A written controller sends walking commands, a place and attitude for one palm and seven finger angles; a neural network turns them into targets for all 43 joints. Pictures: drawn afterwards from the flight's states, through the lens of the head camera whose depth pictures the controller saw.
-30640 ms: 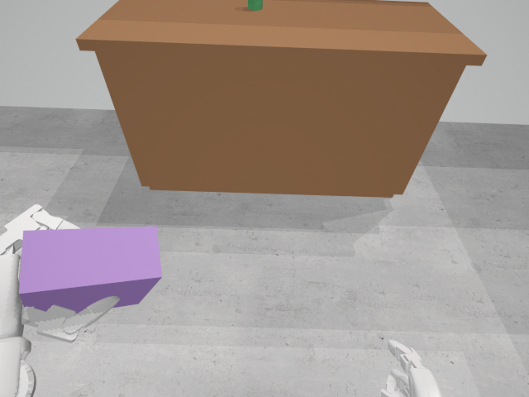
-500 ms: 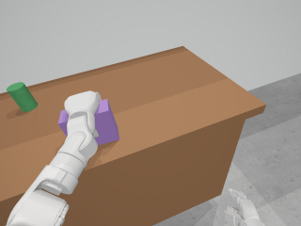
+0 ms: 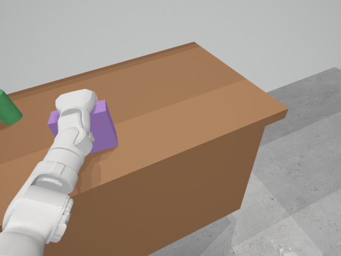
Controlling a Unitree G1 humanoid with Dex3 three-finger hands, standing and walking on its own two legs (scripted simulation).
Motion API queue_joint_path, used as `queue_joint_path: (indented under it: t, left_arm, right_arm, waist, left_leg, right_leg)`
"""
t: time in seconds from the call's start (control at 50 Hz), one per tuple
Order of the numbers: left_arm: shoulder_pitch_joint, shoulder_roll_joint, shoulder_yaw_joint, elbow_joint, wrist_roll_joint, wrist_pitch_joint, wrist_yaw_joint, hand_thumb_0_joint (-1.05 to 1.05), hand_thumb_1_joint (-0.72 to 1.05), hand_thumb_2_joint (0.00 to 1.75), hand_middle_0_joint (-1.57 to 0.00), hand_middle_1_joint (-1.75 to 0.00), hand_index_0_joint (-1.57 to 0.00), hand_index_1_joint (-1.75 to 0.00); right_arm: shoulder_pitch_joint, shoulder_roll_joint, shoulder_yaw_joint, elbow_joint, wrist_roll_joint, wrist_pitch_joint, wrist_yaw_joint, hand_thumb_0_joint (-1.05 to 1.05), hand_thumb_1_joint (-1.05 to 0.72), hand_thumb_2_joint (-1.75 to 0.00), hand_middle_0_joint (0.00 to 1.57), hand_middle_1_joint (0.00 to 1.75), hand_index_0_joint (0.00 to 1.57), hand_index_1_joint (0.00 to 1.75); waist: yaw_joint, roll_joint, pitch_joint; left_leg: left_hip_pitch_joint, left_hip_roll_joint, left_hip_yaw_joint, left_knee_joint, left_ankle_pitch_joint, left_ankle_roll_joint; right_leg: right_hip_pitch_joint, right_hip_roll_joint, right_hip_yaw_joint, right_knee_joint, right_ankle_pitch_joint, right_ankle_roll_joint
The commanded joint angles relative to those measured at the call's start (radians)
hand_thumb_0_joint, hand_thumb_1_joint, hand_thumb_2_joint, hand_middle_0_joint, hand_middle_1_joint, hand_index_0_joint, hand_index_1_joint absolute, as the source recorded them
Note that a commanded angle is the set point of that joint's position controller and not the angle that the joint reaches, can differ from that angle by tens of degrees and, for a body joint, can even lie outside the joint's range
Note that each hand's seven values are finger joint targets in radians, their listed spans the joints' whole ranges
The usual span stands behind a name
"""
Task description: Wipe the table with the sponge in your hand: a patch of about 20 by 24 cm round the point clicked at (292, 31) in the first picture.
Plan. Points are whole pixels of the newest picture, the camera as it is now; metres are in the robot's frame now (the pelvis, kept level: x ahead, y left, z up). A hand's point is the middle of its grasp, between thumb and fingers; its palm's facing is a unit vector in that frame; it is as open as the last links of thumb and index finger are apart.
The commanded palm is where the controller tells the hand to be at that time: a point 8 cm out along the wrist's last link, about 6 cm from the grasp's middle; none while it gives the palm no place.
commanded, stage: wipe forward along the third lane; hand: left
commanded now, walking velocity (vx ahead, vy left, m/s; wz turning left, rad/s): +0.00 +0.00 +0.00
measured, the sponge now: (89, 135) +0.40 +0.25 +0.10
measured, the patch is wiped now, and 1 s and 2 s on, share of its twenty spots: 1.00 1.00 1.00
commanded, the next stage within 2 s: wipe back along the third lane in 0.74 s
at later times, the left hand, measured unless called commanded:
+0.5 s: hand (83, 111) +0.45 +0.26 +0.14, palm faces -0.07 -0.01 -1.00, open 9.8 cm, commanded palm +0.44 +0.28 +0.17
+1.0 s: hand (79, 105) +0.48 +0.29 +0.14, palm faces -0.05 -0.01 -1.00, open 9.8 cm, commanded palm +0.45 +0.28 +0.17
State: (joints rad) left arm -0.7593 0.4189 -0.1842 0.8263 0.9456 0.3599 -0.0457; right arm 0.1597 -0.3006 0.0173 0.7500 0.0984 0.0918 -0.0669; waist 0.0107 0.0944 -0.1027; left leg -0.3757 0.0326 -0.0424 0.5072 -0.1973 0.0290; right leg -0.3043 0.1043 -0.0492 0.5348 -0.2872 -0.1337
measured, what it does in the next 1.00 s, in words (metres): shifts its weight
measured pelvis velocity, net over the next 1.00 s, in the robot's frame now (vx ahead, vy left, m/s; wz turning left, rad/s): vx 0.02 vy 0.06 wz -0.05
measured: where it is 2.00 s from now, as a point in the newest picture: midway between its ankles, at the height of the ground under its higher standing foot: outside the picture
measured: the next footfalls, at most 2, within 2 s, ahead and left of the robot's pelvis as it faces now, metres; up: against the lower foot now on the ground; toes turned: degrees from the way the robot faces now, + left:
none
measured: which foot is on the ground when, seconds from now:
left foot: down 0.00-1.00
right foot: down 0.00-1.00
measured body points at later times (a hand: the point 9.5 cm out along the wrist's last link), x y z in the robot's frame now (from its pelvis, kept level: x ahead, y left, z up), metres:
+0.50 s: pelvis +0.00 +0.02 +0.00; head +0.01 -0.02 +0.45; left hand +0.45 +0.26 +0.19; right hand +0.09 -0.26 -0.14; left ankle +0.05 +0.17 -0.73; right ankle -0.01 -0.03 -0.73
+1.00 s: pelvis +0.02 +0.06 +0.00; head +0.03 +0.04 +0.45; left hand +0.48 +0.28 +0.19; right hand +0.08 -0.21 -0.13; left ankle +0.05 +0.17 -0.73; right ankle -0.01 -0.03 -0.73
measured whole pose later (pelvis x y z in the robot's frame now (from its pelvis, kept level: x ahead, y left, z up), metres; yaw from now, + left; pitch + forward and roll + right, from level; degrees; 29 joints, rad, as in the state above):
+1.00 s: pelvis +0.02 +0.06 +0.00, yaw -3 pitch +8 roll -1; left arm -0.91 0.43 -0.14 1.03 0.99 0.35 0.05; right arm 0.26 -0.29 -0.01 0.76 0.08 0.12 -0.03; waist -0.05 0.08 -0.14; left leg -0.45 -0.01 -0.03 0.52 -0.21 0.01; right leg -0.36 0.08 0.02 0.48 -0.26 -0.05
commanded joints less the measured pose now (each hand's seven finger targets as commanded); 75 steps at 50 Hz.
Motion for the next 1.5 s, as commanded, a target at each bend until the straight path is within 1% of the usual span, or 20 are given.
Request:
queue_joint_path:
  t: [0.0, 0.1, 0.2, 0.24, 0.32, 0.36, 0.46, 0.54, 0.58, 0.68, 0.74, 0.78, 0.82, 0.94, 1.0, 1.08, 1.24, 1.36, 1.4, 1.48]
  left_arm:
    - [-0.344, 0.263, 0.069, -0.01, 0.043, -0.012, 0.055, 0.0, 0.1, 1.3, -1.2, -1.6, -1.2, -1.6]
    - [-0.386, 0.279, 0.07, 0.035, 0.054, -0.022, 0.064, 0.0, 0.1, 1.3, -1.2, -1.6, -1.2, -1.6]
    - [-0.359, 0.331, 0.118, 0.051, 0.059, -0.036, 0.078, 0.0, 0.1, 1.3, -1.2, -1.6, -1.2, -1.6]
    - [-0.372, 0.301, 0.099, 0.033, 0.052, -0.042, 0.078, 0.0, 0.1, 1.3, -1.2, -1.6, -1.2, -1.6]
    - [-0.371, 0.296, 0.088, 0.068, 0.061, -0.032, 0.091, 0.0, 0.1, 1.3, -1.2, -1.6, -1.2, -1.6]
    - [-0.411, 0.339, 0.112, 0.092, 0.069, -0.029, 0.097, 0.0, 0.1, 1.3, -1.2, -1.6, -1.2, -1.6]
    - [-0.462, 0.371, 0.12, 0.138, 0.078, -0.021, 0.104, 0.0, 0.1, 1.3, -1.2, -1.6, -1.2, -1.6]
    - [-0.516, 0.321, 0.078, 0.143, 0.083, -0.021, 0.094, 0.0, 0.1, 1.3, -1.2, -1.6, -1.2, -1.6]
    - [-0.5, 0.373, 0.113, 0.181, 0.093, -0.02, 0.098, 0.0, 0.1, 1.3, -1.2, -1.6, -1.2, -1.6]
    - [-0.523, 0.36, 0.103, 0.2, 0.11, -0.024, 0.105, 0.0, 0.1, 1.3, -1.2, -1.6, -1.2, -1.6]
    - [-0.57, 0.299, 0.071, 0.186, 0.097, -0.024, 0.105, 0.0, 0.1, 1.3, -1.2, -1.6, -1.2, -1.6]
    - [-0.532, 0.32, 0.091, 0.211, 0.103, -0.017, 0.11, 0.0, 0.1, 1.3, -1.2, -1.6, -1.2, -1.6]
    - [-0.53, 0.275, 0.069, 0.198, 0.097, -0.015, 0.114, 0.0, 0.1, 1.3, -1.2, -1.6, -1.2, -1.6]
    - [-0.404, 0.174, 0.061, 0.128, 0.061, -0.011, 0.125, 0.0, 0.1, 1.3, -1.2, -1.6, -1.2, -1.6]
    - [-0.365, 0.085, 0.007, 0.116, 0.044, 0.024, 0.14, 0.0, 0.1, 1.3, -1.2, -1.6, -1.2, -1.6]
    - [-0.293, -0.005, -0.031, 0.055, 0.017, 0.081, 0.151, 0.0, 0.1, 1.3, -1.2, -1.6, -1.2, -1.6]
    - [-0.256, -0.086, -0.063, -0.092, -0.038, 0.22, 0.149, 0.0, 0.1, 1.3, -1.2, -1.6, -1.2, -1.6]
    - [-0.218, -0.208, -0.171, -0.202, -0.046, 0.292, 0.119, 0.0, 0.1, 1.3, -1.2, -1.6, -1.2, -1.6]
    - [-0.147, -0.169, -0.134, -0.228, -0.044, 0.312, 0.109, 0.0, 0.1, 1.3, -1.2, -1.6, -1.2, -1.6]
    - [-0.106, -0.229, -0.198, -0.324, -0.047, 0.341, 0.086, 0.0, 0.1, 1.3, -1.2, -1.6, -1.2, -1.6]
  right_arm:
    - [-0.081, -0.106, -0.035, -0.137, -0.007, -0.038, -0.007, 0.0, -0.9, -0.9, 0.2, 0.3, 0.2, 0.3]
    - [-0.057, -0.111, -0.038, -0.133, -0.006, -0.035, -0.002, 0.0, -0.9, -0.9, 0.2, 0.3, 0.2, 0.3]
    - [-0.031, -0.12, -0.045, -0.129, -0.011, -0.024, 0.003, 0.0, -0.9, -0.9, 0.2, 0.3, 0.2, 0.3]
    - [-0.032, -0.114, -0.047, -0.136, -0.008, -0.023, 0.008, 0.0, -0.9, -0.9, 0.2, 0.3, 0.2, 0.3]
    - [-0.026, -0.119, -0.047, -0.135, -0.007, -0.018, 0.009, 0.0, -0.9, -0.9, 0.2, 0.3, 0.2, 0.3]
    - [-0.016, -0.126, -0.048, -0.122, -0.009, -0.02, 0.007, 0.0, -0.9, -0.9, 0.2, 0.3, 0.2, 0.3]
    - [0.005, -0.129, -0.047, -0.111, -0.012, -0.021, 0.006, 0.0, -0.9, -0.9, 0.2, 0.3, 0.2, 0.3]
    - [0.011, -0.119, -0.046, -0.117, -0.012, -0.022, 0.011, 0.0, -0.9, -0.9, 0.2, 0.3, 0.2, 0.3]
    - [0.029, -0.128, -0.047, -0.11, -0.018, -0.019, 0.009, 0.0, -0.9, -0.9, 0.2, 0.3, 0.2, 0.3]
    - [0.047, -0.13, -0.047, -0.108, -0.021, -0.014, 0.012, 0.0, -0.9, -0.9, 0.2, 0.3, 0.2, 0.3]
    - [0.049, -0.121, -0.052, -0.105, -0.021, -0.021, 0.014, 0.0, -0.9, -0.9, 0.2, 0.3, 0.2, 0.3]
    - [0.061, -0.126, -0.054, -0.101, -0.026, -0.017, 0.016, 0.0, -0.9, -0.9, 0.2, 0.3, 0.2, 0.3]
    - [0.059, -0.123, -0.057, -0.104, -0.026, -0.015, 0.019, 0.0, -0.9, -0.9, 0.2, 0.3, 0.2, 0.3]
    - [0.015, -0.108, -0.06, -0.125, -0.022, -0.007, 0.03, 0.0, -0.9, -0.9, 0.2, 0.3, 0.2, 0.3]
    - [-0.016, -0.102, -0.057, -0.128, -0.015, -0.004, 0.035, 0.0, -0.9, -0.9, 0.2, 0.3, 0.2, 0.3]
    - [-0.069, -0.091, -0.055, -0.141, -0.01, 0.001, 0.049, 0.0, -0.9, -0.9, 0.2, 0.3, 0.2, 0.3]
    - [-0.194, -0.071, -0.039, -0.178, -0.002, 0.023, 0.065, 0.0, -0.9, -0.9, 0.2, 0.3, 0.2, 0.3]
    - [-0.252, -0.059, -0.032, -0.199, -0.002, 0.049, 0.087, 0.0, -0.9, -0.9, 0.2, 0.3, 0.2, 0.3]
    - [-0.263, -0.063, -0.03, -0.207, -0.005, 0.061, 0.095, 0.0, -0.9, -0.9, 0.2, 0.3, 0.2, 0.3]
    - [-0.306, -0.056, -0.022, -0.228, -0.002, 0.08, 0.11, 0.0, -0.9, -0.9, 0.2, 0.3, 0.2, 0.3]
  waist:
    - [-0.02, -0.19, -0.162]
    - [-0.036, -0.177, -0.163]
    - [-0.032, -0.18, -0.208]
    - [-0.034, -0.166, -0.214]
    - [-0.045, -0.181, -0.165]
    - [-0.052, -0.177, -0.16]
    - [-0.063, -0.18, -0.193]
    - [-0.071, -0.132, -0.216]
    - [-0.073, -0.152, -0.227]
    - [-0.082, -0.151, -0.22]
    - [-0.09, -0.12, -0.23]
    - [-0.084, -0.137, -0.244]
    - [-0.088, -0.156, -0.254]
    - [-0.041, -0.158, -0.255]
    - [-0.043, -0.166, -0.204]
    - [-0.016, -0.141, -0.213]
    - [0.016, -0.133, -0.244]
    - [0.009, -0.112, -0.232]
    - [0.025, -0.15, -0.263]
    - [0.023, -0.143, -0.244]
  left_leg:
    - [-0.031, -0.065, 0.034, 0.023, 0.007, 0.017]
    - [-0.054, -0.06, 0.027, 0.032, -0.012, 0.019]
    - [-0.076, -0.063, 0.025, 0.038, 0.006, 0.019]
    - [-0.077, -0.066, 0.023, 0.032, 0.008, 0.019]
    - [-0.077, -0.064, 0.032, 0.025, -0.013, 0.026]
    - [-0.075, -0.063, 0.031, 0.02, -0.016, 0.03]
    - [-0.084, -0.061, 0.035, 0.021, -0.02, 0.029]
    - [-0.063, -0.06, 0.036, 0.014, -0.005, 0.029]
    - [-0.068, -0.06, 0.041, 0.021, -0.001, 0.031]
    - [-0.063, -0.06, 0.04, 0.012, 0.005, 0.031]
    - [-0.031, -0.057, 0.04, 0.006, 0.023, 0.031]
    - [-0.027, -0.057, 0.045, 0.012, 0.036, 0.032]
    - [-0.016, -0.058, 0.049, 0.009, 0.05, 0.033]
    - [0.047, -0.054, 0.041, -0.022, 0.113, 0.031]
    - [0.079, -0.05, 0.042, -0.034, 0.099, 0.03]
    - [0.142, -0.042, 0.028, -0.047, 0.145, 0.024]
    - [0.213, -0.033, 0.0, -0.059, 0.22, 0.007]
    - [0.265, -0.027, -0.016, -0.04, 0.279, 0.0]
    - [0.257, -0.032, -0.011, -0.026, 0.312, 0.001]
    - [0.263, -0.03, -0.012, -0.011, 0.357, 0.001]
  right_leg:
    - [0.093, -0.144, 0.232, -0.154, 0.277, 0.124]
    - [0.072, -0.144, 0.238, -0.154, 0.249, 0.125]
    - [0.115, -0.145, 0.239, -0.13, 0.359, 0.129]
    - [0.115, -0.14, 0.228, -0.128, 0.358, 0.125]
    - [0.061, -0.123, 0.205, -0.144, 0.264, 0.123]
    - [0.044, -0.113, 0.195, -0.146, 0.232, 0.122]
    - [0.057, -0.115, 0.191, -0.146, 0.223, 0.124]
    - [0.046, -0.109, 0.165, -0.139, 0.233, 0.117]
    - [0.057, -0.106, 0.163, -0.137, 0.246, 0.121]
    - [0.032, -0.093, 0.134, -0.132, 0.246, 0.117]
    - [0.016, -0.091, 0.117, -0.134, 0.251, 0.113]
    - [0.031, -0.088, 0.114, -0.132, 0.269, 0.113]
    - [0.038, -0.087, 0.109, -0.133, 0.293, 0.115]
    - [0.059, -0.076, 0.077, -0.136, 0.322, 0.099]
    - [0.02, -0.067, 0.056, -0.145, 0.261, 0.099]
    - [0.013, -0.058, 0.031, -0.138, 0.248, 0.085]
    - [0.038, -0.055, 0.005, -0.118, 0.266, 0.069]
    - [0.025, -0.048, -0.013, -0.094, 0.288, 0.059]
    - [0.069, -0.054, -0.008, -0.084, 0.355, 0.058]
    - [0.075, -0.055, -0.016, -0.068, 0.395, 0.056]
